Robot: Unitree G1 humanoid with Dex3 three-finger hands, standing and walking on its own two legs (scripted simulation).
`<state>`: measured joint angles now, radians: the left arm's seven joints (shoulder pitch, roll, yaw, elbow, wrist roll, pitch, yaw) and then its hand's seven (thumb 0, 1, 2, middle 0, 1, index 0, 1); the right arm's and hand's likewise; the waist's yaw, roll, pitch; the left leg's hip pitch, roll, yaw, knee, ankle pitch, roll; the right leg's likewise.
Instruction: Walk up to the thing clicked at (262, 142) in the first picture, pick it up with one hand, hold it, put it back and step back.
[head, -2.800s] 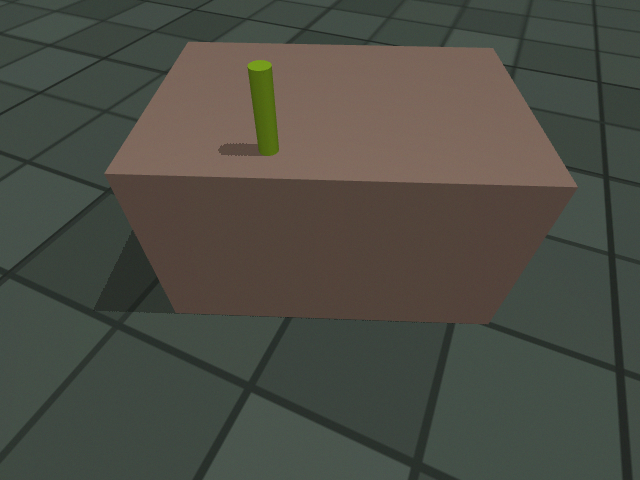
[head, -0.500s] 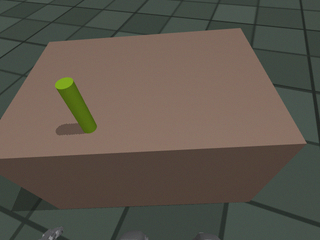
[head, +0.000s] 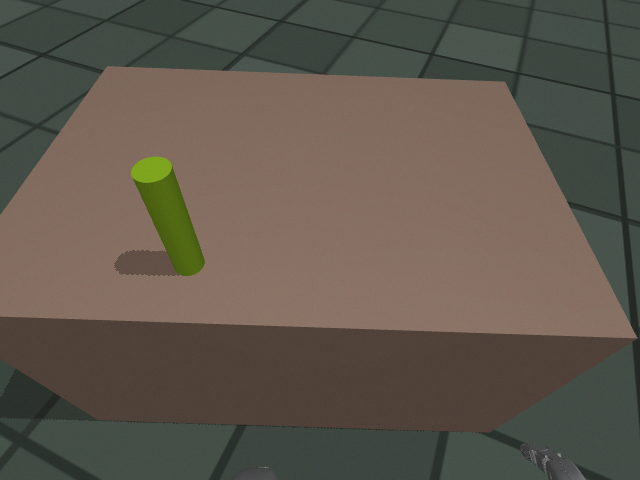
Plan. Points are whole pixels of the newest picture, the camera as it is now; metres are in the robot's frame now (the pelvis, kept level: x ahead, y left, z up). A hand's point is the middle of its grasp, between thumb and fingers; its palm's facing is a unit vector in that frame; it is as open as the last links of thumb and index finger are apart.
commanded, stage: walk up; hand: left
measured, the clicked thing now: (173, 223) +0.47 +0.26 +0.00
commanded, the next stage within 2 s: stand in 0.90 s
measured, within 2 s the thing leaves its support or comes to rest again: neither
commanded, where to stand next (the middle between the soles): +0.04 +0.00 m, yaw +0 degrees
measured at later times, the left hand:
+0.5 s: hand out of the picture +0.09 +0.26 -0.13, palm faces -0.02 -0.94 -0.34, open 7.4 cm
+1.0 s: hand out of the picture +0.09 +0.25 -0.13, palm faces -0.02 -0.94 -0.33, open 7.4 cm
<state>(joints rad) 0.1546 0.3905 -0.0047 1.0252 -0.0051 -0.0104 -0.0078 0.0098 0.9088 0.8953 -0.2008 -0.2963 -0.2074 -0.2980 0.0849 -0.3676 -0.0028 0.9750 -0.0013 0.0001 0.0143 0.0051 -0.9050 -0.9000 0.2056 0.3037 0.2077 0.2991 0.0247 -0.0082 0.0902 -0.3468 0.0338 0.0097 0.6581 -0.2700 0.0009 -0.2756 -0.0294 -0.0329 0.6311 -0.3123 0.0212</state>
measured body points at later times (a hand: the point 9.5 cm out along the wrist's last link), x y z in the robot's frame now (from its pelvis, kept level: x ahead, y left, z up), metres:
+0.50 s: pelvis +0.00 +0.00 +0.02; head +0.02 +0.01 +0.47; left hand +0.09 +0.31 -0.11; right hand +0.10 -0.30 -0.11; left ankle +0.05 +0.12 -0.72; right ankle +0.02 -0.14 -0.72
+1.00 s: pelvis +0.02 +0.00 +0.02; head +0.03 +0.00 +0.47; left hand +0.09 +0.30 -0.11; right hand +0.10 -0.30 -0.11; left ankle +0.05 +0.12 -0.72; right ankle +0.02 -0.14 -0.72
